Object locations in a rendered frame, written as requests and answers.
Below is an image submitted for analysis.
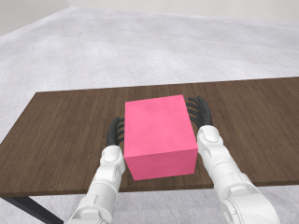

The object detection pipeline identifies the right robot upper arm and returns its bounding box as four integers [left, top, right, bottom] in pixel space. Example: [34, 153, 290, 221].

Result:
[220, 193, 279, 224]

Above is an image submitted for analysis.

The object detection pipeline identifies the robot left hand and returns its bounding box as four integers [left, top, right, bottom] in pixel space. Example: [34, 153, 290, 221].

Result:
[106, 117, 125, 147]

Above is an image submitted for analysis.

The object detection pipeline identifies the carton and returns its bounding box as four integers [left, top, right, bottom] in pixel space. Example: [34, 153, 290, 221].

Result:
[123, 94, 198, 181]

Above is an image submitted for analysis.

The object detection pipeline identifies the robot right forearm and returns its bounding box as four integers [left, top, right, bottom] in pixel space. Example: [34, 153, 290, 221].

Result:
[196, 125, 280, 224]

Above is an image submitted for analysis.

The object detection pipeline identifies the robot right hand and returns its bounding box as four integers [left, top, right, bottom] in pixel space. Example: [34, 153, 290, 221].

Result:
[186, 95, 213, 131]

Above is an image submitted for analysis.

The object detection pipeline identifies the robot left forearm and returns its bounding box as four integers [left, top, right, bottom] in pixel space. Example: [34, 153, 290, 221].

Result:
[66, 145, 125, 224]

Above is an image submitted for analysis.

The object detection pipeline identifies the table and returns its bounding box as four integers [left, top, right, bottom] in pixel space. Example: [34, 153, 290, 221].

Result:
[0, 77, 299, 224]

